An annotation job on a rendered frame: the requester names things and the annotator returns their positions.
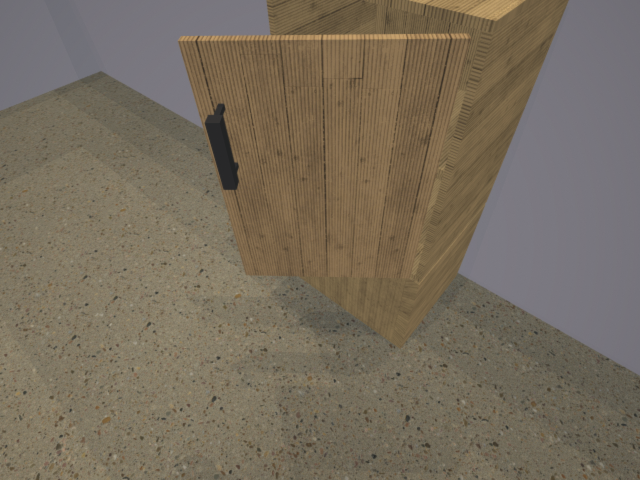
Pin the cupboard door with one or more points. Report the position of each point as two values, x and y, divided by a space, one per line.
338 139

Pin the handle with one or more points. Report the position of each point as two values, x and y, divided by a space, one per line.
219 141

